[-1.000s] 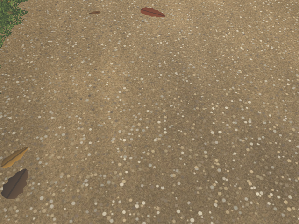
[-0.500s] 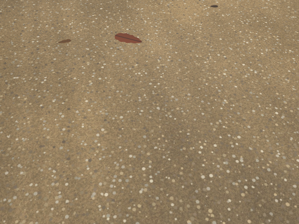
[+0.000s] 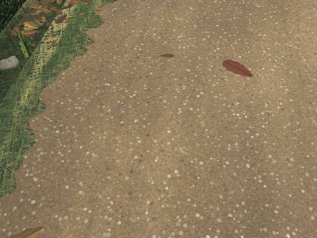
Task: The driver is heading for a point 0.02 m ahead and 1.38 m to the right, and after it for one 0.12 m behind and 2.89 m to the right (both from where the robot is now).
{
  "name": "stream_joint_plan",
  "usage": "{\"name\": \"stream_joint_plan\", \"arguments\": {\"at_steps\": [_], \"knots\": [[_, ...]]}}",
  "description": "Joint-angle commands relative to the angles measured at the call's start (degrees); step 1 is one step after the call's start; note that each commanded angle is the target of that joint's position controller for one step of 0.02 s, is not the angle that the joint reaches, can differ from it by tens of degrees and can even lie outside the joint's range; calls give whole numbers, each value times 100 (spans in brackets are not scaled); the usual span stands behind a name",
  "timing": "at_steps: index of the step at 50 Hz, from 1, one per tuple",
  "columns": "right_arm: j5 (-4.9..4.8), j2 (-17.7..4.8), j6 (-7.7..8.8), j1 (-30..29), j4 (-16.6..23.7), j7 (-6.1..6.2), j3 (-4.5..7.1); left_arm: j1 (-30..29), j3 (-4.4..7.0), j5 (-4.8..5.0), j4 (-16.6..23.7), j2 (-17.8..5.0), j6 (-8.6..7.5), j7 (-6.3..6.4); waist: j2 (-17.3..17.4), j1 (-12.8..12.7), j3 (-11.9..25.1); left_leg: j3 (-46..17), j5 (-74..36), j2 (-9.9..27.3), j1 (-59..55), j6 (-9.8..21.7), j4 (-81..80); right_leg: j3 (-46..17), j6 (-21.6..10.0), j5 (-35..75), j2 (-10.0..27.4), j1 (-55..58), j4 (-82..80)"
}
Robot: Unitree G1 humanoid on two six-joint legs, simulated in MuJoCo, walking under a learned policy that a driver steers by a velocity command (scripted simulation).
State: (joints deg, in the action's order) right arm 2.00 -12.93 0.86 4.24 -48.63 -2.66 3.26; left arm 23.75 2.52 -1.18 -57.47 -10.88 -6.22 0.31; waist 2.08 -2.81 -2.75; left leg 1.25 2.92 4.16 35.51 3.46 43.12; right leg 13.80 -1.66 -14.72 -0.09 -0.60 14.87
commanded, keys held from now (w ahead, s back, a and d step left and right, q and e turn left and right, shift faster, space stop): e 1.00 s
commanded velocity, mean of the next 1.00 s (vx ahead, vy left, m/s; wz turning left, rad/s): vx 0.08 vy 0.00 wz -0.42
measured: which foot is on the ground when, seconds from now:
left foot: up 0.00-0.08, down 0.10-0.56, up 0.58-1.00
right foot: down 0.00-0.12, up 0.14-0.54, down 0.56-1.00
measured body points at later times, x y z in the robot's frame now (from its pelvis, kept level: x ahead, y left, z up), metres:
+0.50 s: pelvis +0.08 +0.02 -0.01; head +0.10 +0.01 +0.44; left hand +0.22 +0.25 -0.14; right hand +0.11 -0.25 -0.15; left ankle +0.17 +0.10 -0.74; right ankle +0.07 -0.08 -0.72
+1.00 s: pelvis +0.07 +0.01 +0.00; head +0.10 -0.01 +0.44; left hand +0.29 +0.21 -0.12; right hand +0.05 -0.29 -0.12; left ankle +0.13 +0.12 -0.72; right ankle +0.06 -0.08 -0.74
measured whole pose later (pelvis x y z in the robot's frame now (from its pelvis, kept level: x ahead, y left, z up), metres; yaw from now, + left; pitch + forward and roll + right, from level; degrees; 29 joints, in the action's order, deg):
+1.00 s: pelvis +0.07 +0.01 +0.00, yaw -31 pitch +2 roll +1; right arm 0.2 -14.4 -2.2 8.7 -45.1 1.9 3.1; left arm 13.2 4.8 -1.1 -43.8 -16.0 2.3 -0.3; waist -0.9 -1.8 -2.4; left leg -2.6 23.9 -1.9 21.5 -1.2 42.7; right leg -8.3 -3.8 -9.6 -6.7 -17.5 26.2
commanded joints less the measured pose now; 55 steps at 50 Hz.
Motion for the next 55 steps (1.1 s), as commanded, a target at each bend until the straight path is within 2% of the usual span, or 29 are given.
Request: {"name": "stream_joint_plan", "arguments": {"at_steps": [1,3,4,5,6,7,8,10,11,12,14,18,25,27,28,29,30,31,32,33,34,36,41,45,50,52,53,54,55], "knots": [[14,-1,111,1,183,63,-94,136,88,32,88,-778,-19,-3,-791,200,-86,401,-47,-331,-958,60,-750,-595,-652,4412,1322,-348,-61],[46,-165,200,306,32,139,-65,103,98,42,17,-852,60,21,-920,330,77,326,156,-457,-1352,175,-1215,-790,-576,4762,1299,13,519],[88,-262,285,842,-183,177,-31,30,97,71,-2,-853,110,34,-777,586,305,297,-226,-523,-1991,241,-1809,-790,-463,4587,1153,24,1167],[184,-531,408,1376,-374,224,23,140,66,124,6,-749,135,38,-418,741,703,110,-1689,-153,-3076,281,-2115,-710,-289,3644,916,-443,1955],[292,-1009,484,1976,-425,285,115,343,-38,195,232,-391,144,62,430,784,1576,-1042,-5027,1414,-4710,577,-1339,-560,-112,641,596,-1595,3346],[8,-1161,408,1868,-329,314,175,973,-95,431,148,-62,272,113,1146,628,2598,-2003,-6396,2435,-5500,1492,-1217,-960,-33,-2550,-123,-2371,4856],[-188,-1048,299,1666,-216,330,176,643,73,272,86,-541,415,167,410,654,2383,-1538,-5472,2121,-4842,1405,-1478,-1430,-53,-2397,21,-2514,5226],[-158,-546,227,843,-90,410,19,-9,123,67,251,-415,480,109,285,359,977,-822,-3446,1588,-3353,992,-2205,-1440,-6,-1613,271,-2808,5143],[-164,-407,206,662,-68,473,-20,-31,161,-19,250,-407,547,79,352,208,629,-534,-2856,1395,-2783,846,-2461,-1425,53,-1280,356,-2657,4987],[-149,-359,185,574,-47,515,-29,146,176,-77,212,-331,631,53,390,91,576,-295,-2509,1305,-2366,805,-2595,-1325,113,-1080,321,-2390,5045],[-95,-387,212,555,-8,536,-18,238,212,-61,238,-250,757,44,289,-16,678,-86,-2041,1314,-2006,933,-2726,-1238,166,-896,240,-2201,5166],[-49,-462,181,507,-4,552,16,-293,229,-83,563,-281,941,6,550,21,464,120,42,1340,-1764,942,-3004,-1172,155,-552,382,-2424,4289],[-30,-912,-37,654,-6,494,176,-799,226,-16,1105,-484,995,-145,498,234,601,225,1099,1706,-1928,737,-2651,-847,-83,-897,253,-1755,2790],[-50,-971,-123,672,-18,473,224,-471,242,-13,1079,-533,923,-144,140,64,573,550,1359,1542,-1571,269,-2033,-882,-263,-372,108,-1001,1658],[-29,-789,-210,919,-85,431,222,-367,293,-44,1074,-770,841,-117,-720,51,366,964,1862,1110,-1243,-145,-1033,-1752,-409,-280,523,-889,513],[-92,-301,-266,1011,226,409,110,-532,452,-35,1310,-1598,801,-52,-2331,235,89,1293,3343,6,113,-672,344,-4191,-980,613,2126,-804,-147],[-27,-500,-331,261,398,471,116,-221,531,-72,1207,-1713,810,41,-1565,-151,-151,316,3208,-190,134,-647,1276,-4181,-1455,1075,2236,-1445,-286],[-104,-483,-349,288,414,457,119,-424,476,-62,1185,-1504,812,103,-1159,106,-148,-1,2677,-135,26,-615,1582,-3638,-1390,889,1857,-1578,-159],[-152,-522,-308,438,332,427,135,-859,417,-16,1284,-1318,820,103,-973,323,-150,-125,2088,-121,-46,-549,1565,-3181,-1166,671,1453,-1604,-106],[-99,-610,-259,552,267,413,169,-1205,390,8,1423,-1245,820,81,-1007,425,20,-135,1753,-200,-42,-481,1663,-2951,-1041,898,1187,-1390,-17],[-9,-683,-240,722,180,388,197,-1342,353,44,1525,-1112,802,62,-963,444,236,-116,1596,-250,-103,-461,1843,-2789,-1056,1429,1058,-1191,105],[-15,-628,-247,766,202,361,204,-1145,336,90,1540,-1061,749,14,-667,394,554,-185,1603,-301,-129,-493,1975,-2821,-1121,2077,1061,-816,271],[-91,-560,-308,469,441,430,147,-704,388,59,1507,-1228,731,46,-863,128,494,-328,1835,-341,1,-609,1123,-3316,-1267,1837,1114,-337,339],[-131,-576,-281,361,616,454,105,-721,432,18,1588,-1377,769,11,-861,45,527,-376,2078,-469,-465,-556,493,-3669,-1340,1756,1082,-530,444],[-215,-639,-194,630,760,489,74,-1067,468,9,1702,-1456,819,-77,-932,177,653,-379,2151,-722,-1446,-377,-462,-4136,-1128,2114,901,-922,613],[-225,-599,-139,1053,706,525,54,-1373,466,67,1754,-1431,854,-94,-870,465,654,-315,1551,-797,-2317,-284,-1689,-4127,-788,1784,613,-1320,786],[-177,-768,-98,1264,676,568,94,-1446,431,119,1803,-1304,853,-74,-647,559,646,-583,1217,-450,-2962,-197,-2486,-3954,-458,1020,315,-1827,1030],[-75,-1270,-89,1215,760,617,178,-1162,329,133,1853,-860,834,-60,522,347,673,-1901,1646,961,-3473,120,-3116,-3117,-99,-693,-343,-2555,2118],[-46,-1687,-130,643,984,586,246,-1011,375,53,1848,-995,823,-4,1150,212,375,-3000,991,1941,-2908,788,-3284,-1965,74,-1846,-1107,-3315,3233]]}}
